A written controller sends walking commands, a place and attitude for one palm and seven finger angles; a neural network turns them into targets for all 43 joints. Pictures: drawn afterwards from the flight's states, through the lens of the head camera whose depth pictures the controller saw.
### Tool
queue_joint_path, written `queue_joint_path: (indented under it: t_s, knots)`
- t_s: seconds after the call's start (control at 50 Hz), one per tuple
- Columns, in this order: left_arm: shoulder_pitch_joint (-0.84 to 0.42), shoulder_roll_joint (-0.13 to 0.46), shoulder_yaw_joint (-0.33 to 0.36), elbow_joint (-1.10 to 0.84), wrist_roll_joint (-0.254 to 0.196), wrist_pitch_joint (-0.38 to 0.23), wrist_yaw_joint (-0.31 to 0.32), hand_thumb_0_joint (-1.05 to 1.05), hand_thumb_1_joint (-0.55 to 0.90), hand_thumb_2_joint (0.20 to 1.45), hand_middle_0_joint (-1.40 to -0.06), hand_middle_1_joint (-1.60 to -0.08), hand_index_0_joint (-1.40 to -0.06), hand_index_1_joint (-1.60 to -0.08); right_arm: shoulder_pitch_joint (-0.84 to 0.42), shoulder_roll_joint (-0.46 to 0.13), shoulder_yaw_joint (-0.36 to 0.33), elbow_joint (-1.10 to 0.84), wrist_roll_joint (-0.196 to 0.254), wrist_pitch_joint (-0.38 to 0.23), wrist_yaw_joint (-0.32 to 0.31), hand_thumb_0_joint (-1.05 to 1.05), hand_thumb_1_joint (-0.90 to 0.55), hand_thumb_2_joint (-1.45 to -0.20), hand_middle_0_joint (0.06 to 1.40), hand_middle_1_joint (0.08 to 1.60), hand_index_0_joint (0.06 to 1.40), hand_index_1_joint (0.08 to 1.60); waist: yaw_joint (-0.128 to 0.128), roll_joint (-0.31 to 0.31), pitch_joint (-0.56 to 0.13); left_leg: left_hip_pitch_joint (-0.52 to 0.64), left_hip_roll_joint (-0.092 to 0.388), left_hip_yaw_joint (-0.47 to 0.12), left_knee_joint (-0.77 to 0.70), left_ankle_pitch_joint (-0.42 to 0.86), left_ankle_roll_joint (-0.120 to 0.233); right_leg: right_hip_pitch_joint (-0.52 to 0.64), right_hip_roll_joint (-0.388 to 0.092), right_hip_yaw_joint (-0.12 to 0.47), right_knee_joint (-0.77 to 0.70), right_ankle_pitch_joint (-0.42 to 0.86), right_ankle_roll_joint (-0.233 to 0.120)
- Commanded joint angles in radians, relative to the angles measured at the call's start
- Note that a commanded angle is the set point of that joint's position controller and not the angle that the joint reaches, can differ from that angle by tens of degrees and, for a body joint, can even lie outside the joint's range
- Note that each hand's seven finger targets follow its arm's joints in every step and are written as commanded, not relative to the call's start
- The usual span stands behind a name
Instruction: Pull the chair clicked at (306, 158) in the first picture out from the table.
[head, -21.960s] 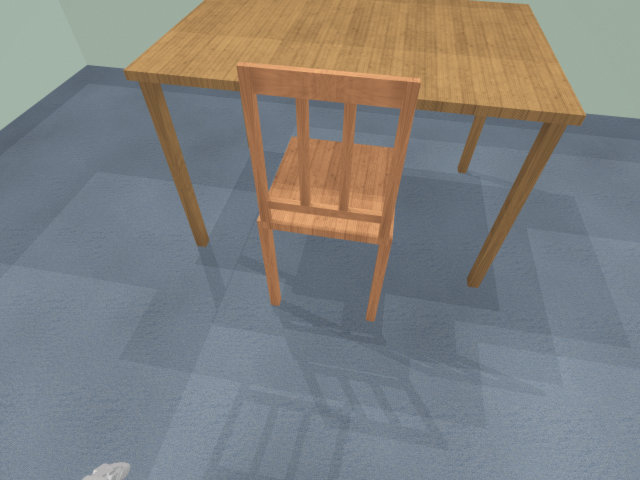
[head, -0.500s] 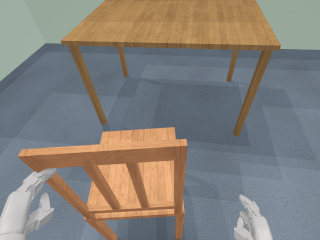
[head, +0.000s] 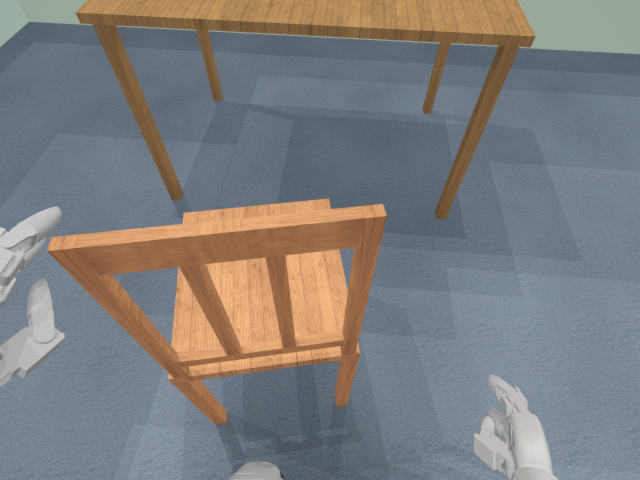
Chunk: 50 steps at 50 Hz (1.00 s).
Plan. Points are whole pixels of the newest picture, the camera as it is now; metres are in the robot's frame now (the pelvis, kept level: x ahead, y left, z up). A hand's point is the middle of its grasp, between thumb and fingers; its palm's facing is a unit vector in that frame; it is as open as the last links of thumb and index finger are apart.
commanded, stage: step back with the hand held close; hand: left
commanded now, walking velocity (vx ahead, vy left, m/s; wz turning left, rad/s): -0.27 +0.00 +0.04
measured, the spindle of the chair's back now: (216, 314) +0.33 +0.20 -0.08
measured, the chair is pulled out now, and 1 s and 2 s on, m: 0.59 0.59 0.59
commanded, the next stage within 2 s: stop stepping back and stand still in 0.42 s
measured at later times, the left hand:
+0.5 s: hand out of the picture +0.10 +0.29 +0.18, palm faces +0.41 -0.76 -0.51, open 7.5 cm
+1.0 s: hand out of the picture +0.06 +0.29 +0.17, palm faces +0.44 -0.77 -0.46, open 7.5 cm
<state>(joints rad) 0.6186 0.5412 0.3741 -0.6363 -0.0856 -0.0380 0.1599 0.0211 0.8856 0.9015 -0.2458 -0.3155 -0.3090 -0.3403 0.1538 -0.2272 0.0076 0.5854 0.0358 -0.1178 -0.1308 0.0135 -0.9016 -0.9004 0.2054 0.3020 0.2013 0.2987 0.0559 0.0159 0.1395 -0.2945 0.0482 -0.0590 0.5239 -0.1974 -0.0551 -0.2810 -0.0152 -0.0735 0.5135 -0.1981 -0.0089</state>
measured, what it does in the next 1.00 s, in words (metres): walks backwards: right foot, then left foot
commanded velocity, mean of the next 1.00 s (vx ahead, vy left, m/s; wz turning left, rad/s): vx -0.10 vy -0.01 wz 0.02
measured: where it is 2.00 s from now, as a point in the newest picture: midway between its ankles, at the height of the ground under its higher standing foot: outside the picture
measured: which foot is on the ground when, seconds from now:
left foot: down 0.00-0.54, up 0.56-0.66, down 0.68-1.00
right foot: down 0.00-0.20, up 0.22-0.32, down 0.34-1.00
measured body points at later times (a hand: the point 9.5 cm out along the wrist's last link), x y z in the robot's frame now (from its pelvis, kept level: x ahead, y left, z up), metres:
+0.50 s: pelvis -0.10 +0.03 -0.01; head -0.07 +0.04 +0.44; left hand +0.07 +0.33 +0.21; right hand +0.07 -0.19 -0.09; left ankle +0.04 +0.15 -0.73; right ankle -0.07 -0.11 -0.73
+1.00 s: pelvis -0.13 +0.03 +0.00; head -0.14 +0.04 +0.45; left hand +0.03 +0.33 +0.20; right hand +0.01 -0.19 -0.08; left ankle -0.09 +0.16 -0.73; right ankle -0.10 -0.10 -0.73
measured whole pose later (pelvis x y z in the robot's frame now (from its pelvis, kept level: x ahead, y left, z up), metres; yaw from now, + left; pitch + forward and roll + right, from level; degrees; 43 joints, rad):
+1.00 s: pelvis -0.13 +0.03 +0.00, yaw +0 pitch -1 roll -1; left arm 0.56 0.40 0.41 -0.51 -0.02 -0.18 0.16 0.02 0.88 0.90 -0.21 -0.30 -0.21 -0.30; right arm 0.28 -0.17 0.04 0.68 0.00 -0.19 -0.08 0.01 -0.90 -0.90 0.21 0.30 0.20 0.30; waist 0.00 0.00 0.00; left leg -0.29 0.03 -0.05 0.52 -0.22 -0.02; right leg -0.24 0.00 -0.02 0.45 -0.19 0.02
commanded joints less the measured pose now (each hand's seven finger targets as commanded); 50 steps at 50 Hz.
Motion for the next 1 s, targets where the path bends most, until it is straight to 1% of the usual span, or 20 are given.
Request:
queue_joint_path:
  t_s: [0.0,0.04,0.1,0.14,0.18,0.26,0.32,0.38,0.46,0.48,0.52,0.56,0.6,0.64,0.68,0.72,0.74,0.8,0.82,0.98]
  knots:
    - [-0.047,0.089,0.21,-0.004,0.035,-0.134,0.056,0.0,0.9,0.9,-0.2,-0.3,-0.2,-0.3,-0.048,-0.098,-0.053,-0.095,-0.011,-0.034,0.003,0.0,-0.9,-0.9,0.2,0.3,0.2,0.3,-0.049,-0.091,-0.231,0.075,-0.019,0.045,0.123,-0.191,0.037,-0.126,-0.202,0.202,-0.24,-0.17,-0.054]
    - [-0.055,0.034,0.155,0.073,0.041,-0.122,0.05,0.0,0.9,0.9,-0.2,-0.3,-0.2,-0.3,-0.053,-0.094,-0.046,-0.077,-0.012,-0.019,0.016,0.0,-0.9,-0.9,0.2,0.3,0.2,0.3,-0.057,-0.139,-0.191,0.112,-0.026,0.045,0.224,-0.19,0.044,-0.264,-0.243,0.203,-0.282,-0.276,-0.091]
    - [-0.114,0.026,0.128,0.082,0.055,-0.106,0.047,0.0,0.9,0.9,-0.2,-0.3,-0.2,-0.3,-0.08,-0.097,-0.039,-0.089,-0.01,-0.008,0.014,0.0,-0.9,-0.9,0.2,0.3,0.2,0.3,-0.062,-0.177,-0.142,0.042,0.015,-0.004,0.056,-0.212,0.068,-0.259,-0.182,0.139,-0.207,-0.307,-0.05]
    - [-0.113,0.018,0.112,0.034,0.059,-0.116,0.046,0.0,0.9,0.9,-0.2,-0.3,-0.2,-0.3,-0.083,-0.107,-0.025,-0.122,-0.009,-0.007,0.007,0.0,-0.9,-0.9,0.2,0.3,0.2,0.3,-0.059,0.054,-0.121,-0.091,0.082,-0.093,-0.168,-0.342,0.099,-0.172,-0.095,0.096,-0.086,-0.372,-0.002]
    - [-0.151,0.037,0.13,-0.057,0.08,-0.138,0.051,0.0,0.9,0.9,-0.2,-0.3,-0.2,-0.3,-0.091,-0.121,-0.024,-0.155,-0.009,-0.028,0.004,0.0,-0.9,-0.9,0.2,0.3,0.2,0.3,-0.052,0.235,-0.128,-0.404,0.212,-0.269,-0.407,-0.615,0.163,0.118,0.005,0.053,0.232,-0.227,0.033]
    - [-0.146,0.089,0.178,-0.165,0.089,-0.181,0.042,0.0,0.9,0.9,-0.2,-0.3,-0.2,-0.3,-0.077,-0.113,-0.029,-0.152,-0.029,-0.065,0.011,0.0,-0.9,-0.9,0.2,0.3,0.2,0.3,-0.032,0.191,-0.156,-0.348,0.168,-0.176,-0.258,-0.394,0.163,0.154,-0.012,0.069,0.149,-0.098,0.019]
    - [-0.112,0.111,0.222,-0.172,0.082,-0.217,0.031,0.0,0.9,0.9,-0.2,-0.3,-0.2,-0.3,-0.032,-0.117,-0.029,-0.116,-0.043,-0.098,0.014,0.0,-0.9,-0.9,0.2,0.3,0.2,0.3,-0.043,0.286,-0.173,-0.304,0.141,-0.156,-0.24,-0.384,0.146,0.165,-0.004,0.067,0.053,-0.075,0.009]
    - [-0.121,0.07,0.194,-0.17,0.054,-0.229,0.022,0.0,0.9,0.9,-0.2,-0.3,-0.2,-0.3,-0.03,-0.121,-0.043,-0.092,-0.038,-0.117,0.018,0.0,-0.9,-0.9,0.2,0.3,0.2,0.3,-0.043,0.169,-0.318,-0.038,0.12,-0.118,-0.153,-0.113,0.106,0.07,0.006,0.068,0.022,-0.019,0.003]
    - [-0.063,0.065,0.199,-0.12,0.034,-0.217,0.011,0.0,0.9,0.9,-0.2,-0.3,-0.2,-0.3,-0.062,-0.116,-0.05,-0.109,-0.031,-0.101,0.019,0.0,-0.9,-0.9,0.2,0.3,0.2,0.3,-0.044,0.137,-0.252,-0.14,0.105,-0.087,-0.16,-0.372,0.1,0.004,-0.017,0.106,-0.029,-0.26,-0.008]
    - [-0.075,0.076,0.205,-0.092,0.036,-0.216,0.012,0.0,0.9,0.9,-0.2,-0.3,-0.2,-0.3,-0.055,-0.114,-0.052,-0.106,-0.031,-0.095,0.019,0.0,-0.9,-0.9,0.2,0.3,0.2,0.3,-0.047,0.054,-0.219,-0.131,0.065,-0.064,-0.094,-0.396,0.081,-0.073,-0.046,0.149,-0.104,-0.364,-0.027]
    - [-0.1,0.116,0.216,-0.076,0.036,-0.205,0.022,0.0,0.9,0.9,-0.2,-0.3,-0.2,-0.3,-0.021,-0.101,-0.061,-0.066,-0.03,-0.074,0.021,0.0,-0.9,-0.9,0.2,0.3,0.2,0.3,-0.052,-0.158,-0.232,0.126,-0.05,0.044,0.335,-0.228,0.027,-0.381,-0.221,0.328,-0.314,-0.483,-0.134]
    - [-0.168,0.063,0.163,-0.032,0.038,-0.161,0.036,0.0,0.9,0.9,-0.2,-0.3,-0.2,-0.3,-0.027,-0.07,-0.035,-0.049,-0.029,-0.053,0.029,0.0,-0.9,-0.9,0.2,0.3,0.2,0.3,-0.077,-0.231,-0.237,0.127,-0.051,0.035,0.494,-0.201,0.039,-0.41,-0.297,0.302,-0.326,-0.426,-0.147]
    - [-0.222,0.057,0.15,-0.008,0.047,-0.145,0.044,0.0,0.9,0.9,-0.2,-0.3,-0.2,-0.3,-0.049,-0.076,-0.022,-0.063,-0.024,-0.054,0.016,0.0,-0.9,-0.9,0.2,0.3,0.2,0.3,-0.09,-0.175,-0.151,0.09,-0.009,0.0,0.253,-0.247,0.061,-0.353,-0.234,0.204,-0.24,-0.405,-0.082]
    - [-0.199,0.047,0.151,0.016,0.058,-0.151,0.047,0.0,0.9,0.9,-0.2,-0.3,-0.2,-0.3,-0.039,-0.094,-0.022,-0.074,-0.025,-0.068,0.003,0.0,-0.9,-0.9,0.2,0.3,0.2,0.3,-0.08,0.004,-0.093,-0.034,0.015,-0.053,-0.092,-0.291,0.088,-0.188,-0.122,0.163,-0.138,-0.364,-0.029]
    - [-0.187,0.046,0.147,-0.057,0.076,-0.172,0.046,0.0,0.9,0.9,-0.2,-0.3,-0.2,-0.3,-0.021,-0.113,-0.035,-0.095,-0.015,-0.087,0.012,0.0,-0.9,-0.9,0.2,0.3,0.2,0.3,-0.046,0.06,-0.152,-0.104,0.09,-0.134,-0.201,-0.199,0.118,0.019,-0.053,0.101,-0.028,-0.127,0.018]
    - [-0.127,0.051,0.16,-0.054,0.077,-0.173,0.039,0.0,0.9,0.9,-0.2,-0.3,-0.2,-0.3,-0.041,-0.091,-0.025,-0.102,-0.01,-0.098,0.018,0.0,-0.9,-0.9,0.2,0.3,0.2,0.3,-0.059,0.283,-0.176,-0.241,0.125,-0.195,-0.386,-0.572,0.125,0.125,-0.019,0.065,0.102,-0.214,0.034]
    - [-0.147,0.037,0.148,-0.097,0.09,-0.175,0.041,0.0,0.9,0.9,-0.2,-0.3,-0.2,-0.3,-0.042,-0.084,-0.026,-0.111,-0.017,-0.103,0.017,0.0,-0.9,-0.9,0.2,0.3,0.2,0.3,-0.064,0.288,-0.141,-0.309,0.143,-0.211,-0.395,-0.585,0.134,0.166,-0.013,0.063,0.136,-0.14,0.034]
    - [-0.12,0.041,0.141,-0.119,0.081,-0.184,0.035,0.0,0.9,0.9,-0.2,-0.3,-0.2,-0.3,-0.021,-0.087,-0.027,-0.096,-0.022,-0.12,0.028,0.0,-0.9,-0.9,0.2,0.3,0.2,0.3,-0.056,0.118,-0.161,-0.207,0.097,-0.129,-0.256,-0.349,0.117,0.168,-0.025,0.065,-0.016,-0.057,0.028]
    - [-0.119,0.086,0.172,-0.13,0.078,-0.193,0.032,0.0,0.9,0.9,-0.2,-0.3,-0.2,-0.3,-0.014,-0.091,-0.029,-0.089,-0.023,-0.127,0.029,0.0,-0.9,-0.9,0.2,0.3,0.2,0.3,-0.056,0.115,-0.17,-0.18,0.087,-0.114,-0.245,-0.313,0.115,0.176,-0.031,0.067,-0.065,-0.042,0.026]
    - [-0.131,0.031,0.15,-0.016,0.064,-0.2,0.026,0.0,0.9,0.9,-0.2,-0.3,-0.2,-0.3,-0.01,-0.09,-0.032,-0.06,-0.029,-0.126,0.032,0.0,-0.9,-0.9,0.2,0.3,0.2,0.3,-0.065,0.044,-0.181,-0.018,0.034,-0.028,-0.148,-0.192,0.08,0.059,-0.055,0.138,-0.187,-0.079,-0.002]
